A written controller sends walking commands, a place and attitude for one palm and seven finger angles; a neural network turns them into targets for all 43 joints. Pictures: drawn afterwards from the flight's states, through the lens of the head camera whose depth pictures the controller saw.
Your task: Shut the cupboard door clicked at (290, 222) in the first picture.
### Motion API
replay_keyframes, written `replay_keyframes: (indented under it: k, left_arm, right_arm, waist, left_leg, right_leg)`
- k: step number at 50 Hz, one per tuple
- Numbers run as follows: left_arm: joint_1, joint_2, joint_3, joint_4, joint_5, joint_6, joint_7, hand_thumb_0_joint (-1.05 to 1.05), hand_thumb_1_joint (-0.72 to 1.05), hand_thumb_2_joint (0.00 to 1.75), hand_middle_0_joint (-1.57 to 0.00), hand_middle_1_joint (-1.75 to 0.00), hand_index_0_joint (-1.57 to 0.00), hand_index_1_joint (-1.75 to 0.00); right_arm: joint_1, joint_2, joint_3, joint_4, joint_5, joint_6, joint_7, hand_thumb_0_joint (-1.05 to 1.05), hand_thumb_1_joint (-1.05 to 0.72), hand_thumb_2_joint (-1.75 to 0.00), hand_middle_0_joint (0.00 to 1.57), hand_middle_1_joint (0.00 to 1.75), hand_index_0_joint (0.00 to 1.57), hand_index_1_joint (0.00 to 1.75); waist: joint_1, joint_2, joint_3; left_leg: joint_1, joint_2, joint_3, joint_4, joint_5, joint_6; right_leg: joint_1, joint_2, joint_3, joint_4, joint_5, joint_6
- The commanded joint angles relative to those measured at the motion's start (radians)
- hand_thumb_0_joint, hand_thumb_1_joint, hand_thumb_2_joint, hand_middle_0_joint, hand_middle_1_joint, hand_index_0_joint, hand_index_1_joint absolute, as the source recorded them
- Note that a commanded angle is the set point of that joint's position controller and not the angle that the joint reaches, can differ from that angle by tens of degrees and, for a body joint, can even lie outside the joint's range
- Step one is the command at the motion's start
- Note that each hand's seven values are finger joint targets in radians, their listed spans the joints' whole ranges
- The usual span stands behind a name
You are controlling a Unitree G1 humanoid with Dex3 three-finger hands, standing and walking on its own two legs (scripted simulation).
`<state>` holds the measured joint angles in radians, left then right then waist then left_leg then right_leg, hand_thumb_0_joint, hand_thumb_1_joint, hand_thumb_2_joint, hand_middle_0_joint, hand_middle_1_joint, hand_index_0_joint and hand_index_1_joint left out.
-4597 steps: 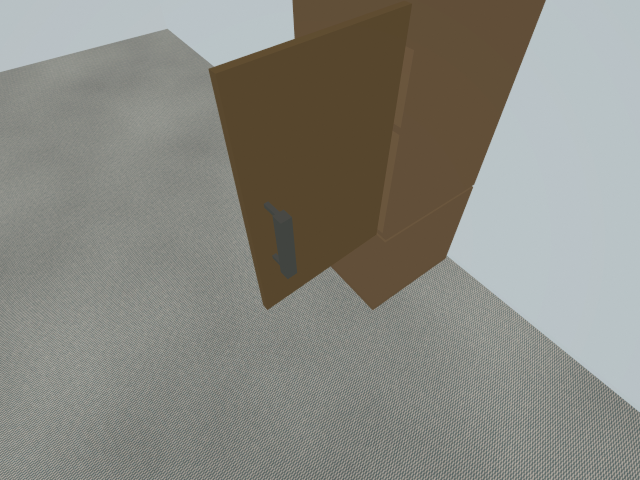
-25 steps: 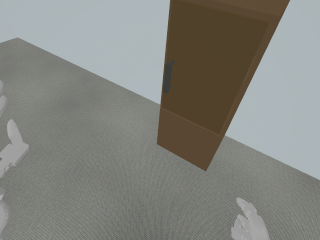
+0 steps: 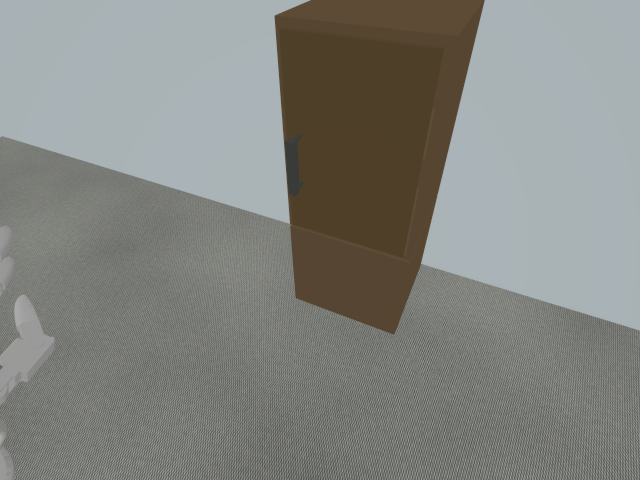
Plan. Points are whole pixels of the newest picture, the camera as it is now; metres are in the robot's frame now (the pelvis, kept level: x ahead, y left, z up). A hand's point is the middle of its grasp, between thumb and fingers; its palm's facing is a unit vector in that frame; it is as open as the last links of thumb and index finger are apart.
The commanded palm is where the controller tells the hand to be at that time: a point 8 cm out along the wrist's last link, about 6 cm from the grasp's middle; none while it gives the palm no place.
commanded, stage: stop stepping back and stand still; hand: left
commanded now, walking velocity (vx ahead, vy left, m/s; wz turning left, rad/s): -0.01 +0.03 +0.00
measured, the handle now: (296, 164) +0.96 +0.12 -0.10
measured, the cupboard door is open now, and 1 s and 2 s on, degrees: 0 0 0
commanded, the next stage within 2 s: let the arm hang, fingers relaxed in 0.02 s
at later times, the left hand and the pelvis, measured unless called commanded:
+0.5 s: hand out of the picture +0.06 +0.18 -0.17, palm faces +0.11 -0.97 -0.20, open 6.9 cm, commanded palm none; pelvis +0.00 -0.01 -0.01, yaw +4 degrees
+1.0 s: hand out of the picture +0.01 +0.18 -0.17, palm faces +0.05 -0.98 -0.18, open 7.4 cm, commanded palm none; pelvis +0.00 +0.01 +0.01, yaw +1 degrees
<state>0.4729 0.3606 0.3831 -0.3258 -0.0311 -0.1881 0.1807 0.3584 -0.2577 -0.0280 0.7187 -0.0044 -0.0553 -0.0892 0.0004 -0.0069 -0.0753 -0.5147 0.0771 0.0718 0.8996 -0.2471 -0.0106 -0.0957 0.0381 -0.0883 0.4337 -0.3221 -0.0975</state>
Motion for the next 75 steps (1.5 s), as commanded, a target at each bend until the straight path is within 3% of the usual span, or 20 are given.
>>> replay_keyframes:
  k: [1,3,5,6,7,8,9,12,15,17,18,19,21,24,27,29,30,40,49,75]
  left_arm:
    - [-0.160,0.257,0.108,-0.316,0.009,-0.092,0.022,0.00,0.90,0.90,-0.20,-0.30,-0.20,-0.30]
    - [-0.091,0.296,0.168,-0.376,-0.004,-0.096,0.028,0.00,0.90,0.90,-0.20,-0.30,-0.20,-0.30]
    - [-0.028,0.276,0.182,-0.419,-0.018,-0.099,0.025,0.00,0.90,0.90,-0.20,-0.30,-0.20,-0.30]
    - [0.001,-0.015,-0.290,0.433,0.092,0.082,-0.133,0.00,0.90,0.90,-0.20,-0.30,-0.20,-0.30]
    - [0.027,-0.076,-0.301,0.413,0.050,0.184,-0.157,0.00,0.90,0.90,-0.20,-0.30,-0.20,-0.30]
    - [0.022,-0.120,-0.318,0.372,0.055,0.216,-0.153,0.00,0.90,0.90,-0.20,-0.30,-0.20,-0.30]
    - [-0.015,-0.125,-0.325,0.405,0.061,0.217,-0.151,0.00,0.90,0.90,-0.20,-0.30,-0.20,-0.30]
    - [-0.139,-0.064,-0.332,0.556,0.053,0.221,-0.169,0.00,0.90,0.90,-0.20,-0.30,-0.20,-0.30]
    - [-0.104,-0.007,-0.322,0.764,0.054,0.221,-0.175,0.00,0.90,0.90,-0.20,-0.30,-0.20,-0.30]
    - [-0.150,0.081,-0.315,0.836,0.063,0.213,-0.176,0.00,0.90,0.90,-0.20,-0.30,-0.20,-0.30]
    - [-0.216,0.115,-0.318,0.858,0.064,0.214,-0.173,0.00,0.90,0.90,-0.20,-0.30,-0.20,-0.30]
    - [-0.249,0.075,-0.320,0.900,0.062,0.212,-0.167,0.00,0.90,0.90,-0.20,-0.30,-0.20,-0.30]
    - [-0.240,0.013,-0.326,0.993,0.058,0.198,-0.161,0.00,0.90,0.90,-0.20,-0.30,-0.20,-0.30]
    - [-0.187,-0.038,-0.311,1.083,0.065,0.176,-0.150,0.00,0.90,0.90,-0.20,-0.30,-0.20,-0.30]
    - [-0.129,-0.081,-0.331,1.180,0.043,0.161,-0.149,0.00,0.90,0.90,-0.20,-0.30,-0.20,-0.30]
    - [-0.125,-0.087,-0.337,1.221,0.044,0.161,-0.147,0.00,0.90,0.90,-0.20,-0.30,-0.20,-0.30]
    - [-0.151,-0.060,-0.336,1.253,0.043,0.166,-0.148,0.00,0.90,0.90,-0.20,-0.30,-0.20,-0.30]
    - [-0.154,-0.081,-0.361,1.405,0.042,0.186,-0.154,0.00,0.90,0.90,-0.20,-0.30,-0.20,-0.30]
    - [-0.133,-0.109,-0.363,1.434,0.041,0.179,-0.148,0.00,0.90,0.90,-0.20,-0.30,-0.20,-0.30]
    - [-0.110,-0.117,-0.360,1.458,0.043,0.171,-0.143,0.00,0.90,0.90,-0.20,-0.30,-0.20,-0.30]
  right_arm:
    - [-0.220,-0.064,-0.020,-0.204,-0.001,-0.102,-0.014,0.00,-0.90,-0.90,0.20,0.30,0.20,0.30]
    - [-0.212,-0.065,-0.022,-0.207,-0.003,-0.111,-0.013,0.00,-0.90,-0.90,0.20,0.30,0.20,0.30]
    - [-0.189,-0.072,-0.025,-0.220,-0.002,-0.112,-0.009,0.00,-0.90,-0.90,0.20,0.30,0.20,0.30]
    - [-0.113,-0.212,-0.035,-0.021,-0.017,-0.132,0.103,0.00,-0.90,-0.90,0.20,0.30,0.20,0.30]
    - [-0.037,-0.170,-0.026,-0.076,0.005,-0.039,0.100,0.00,-0.90,-0.90,0.20,0.30,0.20,0.30]
    - [-0.065,-0.167,-0.020,-0.119,0.002,-0.005,0.085,0.00,-0.90,-0.90,0.20,0.30,0.20,0.30]
    - [-0.066,-0.164,-0.012,-0.102,-0.023,-0.005,0.078,0.00,-0.90,-0.90,0.20,0.30,0.20,0.30]
    - [-0.133,-0.153,-0.003,-0.113,-0.040,0.021,0.073,0.00,-0.90,-0.90,0.20,0.30,0.20,0.30]
    - [-0.241,-0.107,0.011,-0.095,-0.020,0.059,0.073,0.00,-0.90,-0.90,0.20,0.30,0.20,0.30]
    - [-0.191,-0.062,0.005,-0.070,-0.017,0.085,0.084,0.00,-0.90,-0.90,0.20,0.30,0.20,0.30]
    - [-0.147,-0.067,0.002,-0.037,-0.021,0.097,0.090,0.00,-0.90,-0.90,0.20,0.30,0.20,0.30]
    - [-0.158,-0.046,-0.005,0.004,-0.024,0.109,0.086,0.00,-0.90,-0.90,0.20,0.30,0.20,0.30]
    - [-0.132,-0.031,-0.008,0.058,-0.025,0.104,0.078,0.00,-0.90,-0.90,0.20,0.30,0.20,0.30]
    - [-0.074,0.015,-0.008,0.119,-0.022,0.081,0.078,0.00,-0.90,-0.90,0.20,0.30,0.20,0.30]
    - [-0.037,-0.007,-0.002,0.188,-0.018,0.042,0.066,0.00,-0.90,-0.90,0.20,0.30,0.20,0.30]
    - [-0.061,-0.033,-0.003,0.206,-0.016,0.040,0.047,0.00,-0.90,-0.90,0.20,0.30,0.20,0.30]
    - [-0.063,-0.029,-0.002,0.227,-0.009,0.040,0.046,0.00,-0.90,-0.90,0.20,0.30,0.20,0.30]
    - [-0.024,-0.014,0.017,0.342,-0.013,0.059,0.049,0.00,-0.90,-0.90,0.20,0.30,0.20,0.30]
    - [0.008,0.012,0.020,0.375,-0.011,0.048,0.046,0.00,-0.90,-0.90,0.20,0.30,0.20,0.30]
    - [0.043,0.015,0.016,0.398,-0.008,0.043,0.041,0.00,-0.90,-0.90,0.20,0.30,0.20,0.30]
  waist:
    - [0.025,-0.124,0.140]
    - [0.024,-0.050,0.082]
    - [0.007,0.030,0.006]
    - [-0.087,0.167,-0.013]
    - [-0.056,0.247,-0.058]
    - [-0.045,0.201,-0.023]
    - [-0.047,0.146,-0.080]
    - [-0.020,0.004,0.000]
    - [0.052,-0.109,0.021]
    - [0.009,-0.196,0.103]
    - [-0.027,-0.146,0.129]
    - [-0.026,-0.134,0.170]
    - [-0.025,-0.086,0.189]
    - [-0.024,0.013,0.059]
    - [0.001,0.084,-0.083]
    - [0.012,0.011,-0.078]
    - [-0.002,0.099,-0.061]
    - [0.003,-0.003,0.218]
    - [0.002,-0.005,0.154]
    - [-0.007,0.009,0.182]
  left_leg:
    - [0.074,-0.023,0.061,-0.209,-0.006,0.028]
    - [0.189,-0.038,0.066,-0.351,0.025,0.031]
    - [0.340,-0.025,0.023,-0.471,0.076,0.052]
    - [0.421,0.127,-0.126,-0.307,0.644,0.098]
    - [0.501,0.230,-0.257,-0.343,0.982,0.183]
    - [0.517,0.282,-0.282,-0.381,1.151,0.211]
    - [0.494,0.297,-0.305,-0.391,1.081,0.230]
    - [0.266,0.229,-0.244,-0.453,0.529,0.209]
    - [0.032,0.053,-0.083,-0.410,-0.103,0.077]
    - [0.101,-0.078,-0.023,-0.216,-0.278,0.017]
    - [0.192,-0.086,-0.006,-0.137,-0.246,0.008]
    - [0.212,-0.079,-0.024,-0.053,-0.224,0.010]
    - [0.139,-0.066,-0.068,-0.008,-0.166,0.020]
    - [0.195,-0.047,-0.073,-0.262,-0.135,0.022]
    - [0.393,0.035,-0.157,-0.476,0.313,0.058]
    - [0.395,0.057,-0.133,-0.434,0.406,0.064]
    - [0.394,0.039,-0.122,-0.458,0.406,0.052]
    - [0.274,0.024,-0.132,-0.632,-0.037,0.056]
    - [0.315,0.024,-0.121,-0.624,0.025,0.057]
    - [0.328,0.029,-0.113,-0.619,0.029,0.062]
  right_leg:
    - [-0.123,-0.265,0.234,-0.190,0.058,-0.031]
    - [-0.092,-0.248,0.210,-0.118,0.138,-0.024]
    - [-0.093,-0.184,0.152,0.052,0.261,0.035]
    - [-0.301,-0.188,-0.021,0.391,0.473,0.110]
    - [-0.366,-0.081,0.027,0.503,-0.050,0.111]
    - [-0.439,-0.061,0.065,0.584,-0.282,0.116]
    - [-0.447,-0.048,0.090,0.615,-0.367,0.126]
    - [-0.298,-0.070,0.096,0.488,-0.269,0.117]
    - [-0.033,-0.069,0.074,0.148,0.016,0.115]
    - [-0.305,-0.269,0.406,-0.201,-0.385,0.021]
    - [-0.436,-0.320,0.457,-0.290,-0.504,-0.027]
    - [-0.495,-0.310,0.468,-0.318,-0.500,-0.041]
    - [-0.375,-0.274,0.440,-0.266,-0.255,-0.052]
    - [-0.142,-0.256,0.320,-0.106,0.203,-0.067]
    - [-0.053,-0.139,0.183,0.002,0.394,0.030]
    - [-0.009,-0.126,0.166,-0.032,0.477,0.054]
    - [0.000,-0.140,0.152,-0.018,0.500,0.046]
    - [-0.076,-0.121,0.183,-0.169,0.097,0.048]
    - [-0.060,-0.123,0.175,-0.144,0.168,0.048]
    - [-0.097,-0.120,0.187,-0.130,0.175,0.041]
